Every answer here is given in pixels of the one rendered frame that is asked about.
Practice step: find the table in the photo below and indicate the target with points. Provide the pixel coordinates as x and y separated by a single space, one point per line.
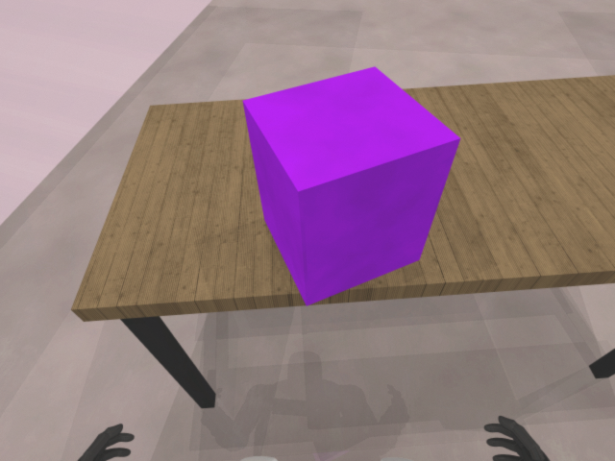
529 203

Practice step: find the right robot hand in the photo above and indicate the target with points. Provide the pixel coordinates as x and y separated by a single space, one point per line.
522 443

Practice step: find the carton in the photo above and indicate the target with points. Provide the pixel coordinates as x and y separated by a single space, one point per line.
350 173

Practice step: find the left robot hand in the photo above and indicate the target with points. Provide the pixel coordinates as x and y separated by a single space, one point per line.
97 450

